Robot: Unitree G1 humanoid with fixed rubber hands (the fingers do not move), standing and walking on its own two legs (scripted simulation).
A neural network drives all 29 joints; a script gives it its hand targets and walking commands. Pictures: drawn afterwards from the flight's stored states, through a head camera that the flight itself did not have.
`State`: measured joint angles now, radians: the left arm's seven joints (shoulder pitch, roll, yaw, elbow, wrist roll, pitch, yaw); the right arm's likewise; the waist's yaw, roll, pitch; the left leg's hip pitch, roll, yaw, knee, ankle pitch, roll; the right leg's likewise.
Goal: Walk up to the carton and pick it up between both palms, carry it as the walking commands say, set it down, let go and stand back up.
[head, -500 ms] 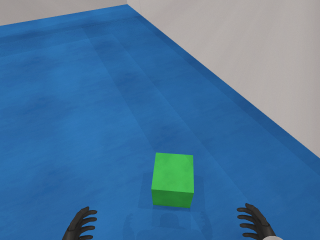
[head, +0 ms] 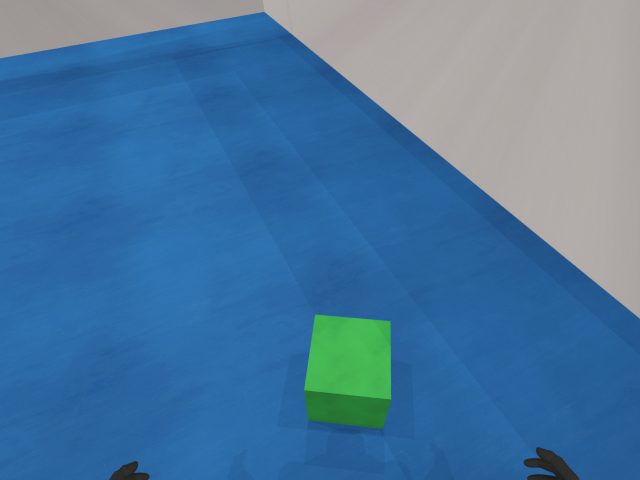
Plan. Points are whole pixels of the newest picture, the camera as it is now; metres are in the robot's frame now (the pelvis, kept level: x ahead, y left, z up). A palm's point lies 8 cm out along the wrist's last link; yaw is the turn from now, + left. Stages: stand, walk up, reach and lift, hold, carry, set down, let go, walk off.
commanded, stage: stand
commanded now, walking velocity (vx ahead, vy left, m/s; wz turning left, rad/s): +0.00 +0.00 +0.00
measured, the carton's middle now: (348, 371) +0.57 -0.05 -0.66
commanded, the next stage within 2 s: none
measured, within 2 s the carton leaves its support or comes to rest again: neither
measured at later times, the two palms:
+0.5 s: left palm out of the picture +0.08 +0.30 -0.09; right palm out of the picture +0.09 -0.30 -0.10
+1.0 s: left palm out of the picture +0.06 +0.31 -0.09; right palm out of the picture +0.06 -0.31 -0.10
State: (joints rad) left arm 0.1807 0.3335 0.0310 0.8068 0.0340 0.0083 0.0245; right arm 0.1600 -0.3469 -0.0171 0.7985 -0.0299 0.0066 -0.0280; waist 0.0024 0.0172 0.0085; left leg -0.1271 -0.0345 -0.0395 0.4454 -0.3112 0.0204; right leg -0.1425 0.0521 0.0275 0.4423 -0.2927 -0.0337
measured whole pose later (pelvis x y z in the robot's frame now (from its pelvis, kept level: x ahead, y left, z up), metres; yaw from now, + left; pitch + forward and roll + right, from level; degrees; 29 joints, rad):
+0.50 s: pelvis -0.02 +0.00 +0.01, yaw +0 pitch -2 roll +0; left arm 0.15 0.36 0.02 0.95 0.03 0.00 0.02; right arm 0.15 -0.37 0.00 0.93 -0.02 -0.01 -0.03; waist 0.01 0.01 0.01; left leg -0.08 -0.03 -0.04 0.36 -0.25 0.02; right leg -0.10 0.05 0.03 0.36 -0.23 -0.04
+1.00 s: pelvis -0.03 +0.00 +0.01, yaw +0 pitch -2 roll +0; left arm 0.13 0.38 0.01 1.02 0.02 -0.01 0.01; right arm 0.14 -0.39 0.01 1.01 -0.02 -0.01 -0.02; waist 0.00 0.01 0.02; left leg -0.08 -0.03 -0.04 0.33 -0.21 0.02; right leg -0.09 0.04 0.03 0.33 -0.19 -0.03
